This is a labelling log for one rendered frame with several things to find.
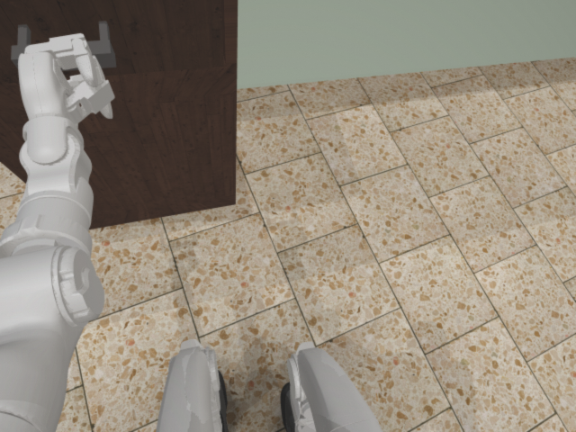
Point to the robot left hand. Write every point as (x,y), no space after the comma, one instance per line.
(45,90)

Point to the handle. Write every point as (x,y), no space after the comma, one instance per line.
(102,49)

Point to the robot shin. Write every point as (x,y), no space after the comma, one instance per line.
(301,411)
(215,400)

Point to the left robot forearm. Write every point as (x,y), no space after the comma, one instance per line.
(57,204)

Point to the drawer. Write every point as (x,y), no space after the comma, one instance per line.
(146,35)

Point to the left robot shin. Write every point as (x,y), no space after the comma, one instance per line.
(215,400)

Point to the right robot shin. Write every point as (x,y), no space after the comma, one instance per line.
(301,411)

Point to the cabinet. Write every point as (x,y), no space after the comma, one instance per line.
(170,147)

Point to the left robot upper arm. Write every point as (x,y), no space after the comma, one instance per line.
(47,296)

